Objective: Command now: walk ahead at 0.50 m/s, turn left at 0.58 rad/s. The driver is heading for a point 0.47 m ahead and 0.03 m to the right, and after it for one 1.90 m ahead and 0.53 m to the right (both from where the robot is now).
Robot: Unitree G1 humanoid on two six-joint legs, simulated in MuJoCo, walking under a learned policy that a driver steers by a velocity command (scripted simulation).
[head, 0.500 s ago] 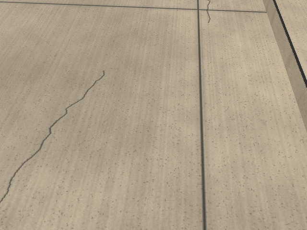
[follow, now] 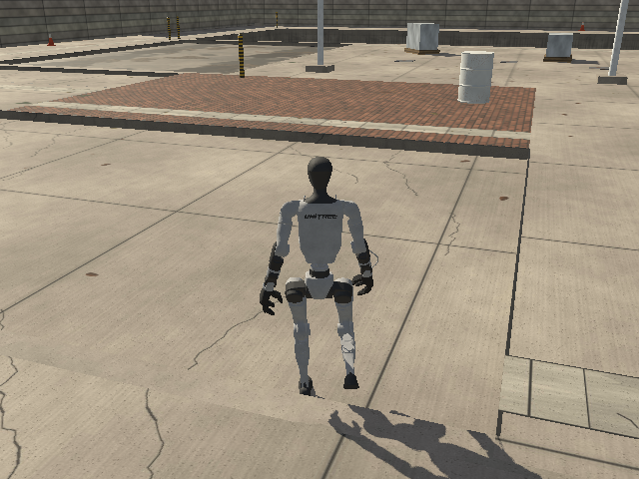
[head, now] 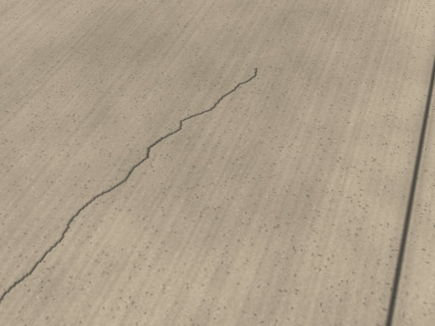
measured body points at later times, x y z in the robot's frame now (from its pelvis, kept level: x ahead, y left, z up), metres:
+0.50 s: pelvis +0.26 -0.08 +0.02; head +0.28 -0.10 +0.47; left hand +0.26 +0.19 -0.10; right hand +0.41 -0.33 -0.10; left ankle +0.29 +0.09 -0.64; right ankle +0.27 -0.17 -0.72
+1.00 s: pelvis +0.50 -0.02 +0.03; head +0.52 -0.01 +0.48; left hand +0.66 +0.25 -0.09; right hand +0.54 -0.30 -0.10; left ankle +0.49 +0.09 -0.72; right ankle +0.53 -0.18 -0.64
